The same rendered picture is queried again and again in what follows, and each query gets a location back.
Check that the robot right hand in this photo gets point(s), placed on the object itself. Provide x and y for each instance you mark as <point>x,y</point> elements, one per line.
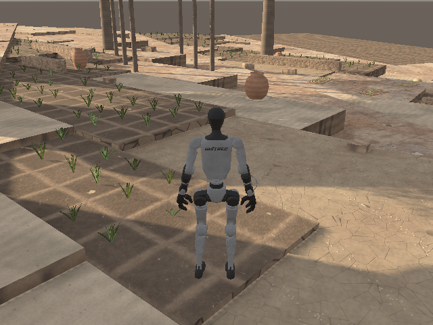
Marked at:
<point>252,202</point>

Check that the right robot forearm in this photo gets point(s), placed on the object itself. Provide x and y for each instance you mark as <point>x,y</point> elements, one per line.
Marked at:
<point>247,182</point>

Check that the left robot thigh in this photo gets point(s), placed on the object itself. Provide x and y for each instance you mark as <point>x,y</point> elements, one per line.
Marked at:
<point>200,202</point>

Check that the robot left hand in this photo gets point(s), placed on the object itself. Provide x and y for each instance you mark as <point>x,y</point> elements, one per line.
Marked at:
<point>181,201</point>

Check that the robot left foot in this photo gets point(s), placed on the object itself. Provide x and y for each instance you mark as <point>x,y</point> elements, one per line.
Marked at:
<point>199,272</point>

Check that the robot right upper arm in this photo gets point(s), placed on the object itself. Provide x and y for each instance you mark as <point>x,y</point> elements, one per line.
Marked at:
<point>237,143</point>

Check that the robot left upper arm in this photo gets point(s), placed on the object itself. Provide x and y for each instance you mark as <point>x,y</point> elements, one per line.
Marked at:
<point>194,144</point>

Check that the left robot forearm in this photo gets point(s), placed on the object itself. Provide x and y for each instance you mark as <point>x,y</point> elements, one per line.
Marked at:
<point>185,178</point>

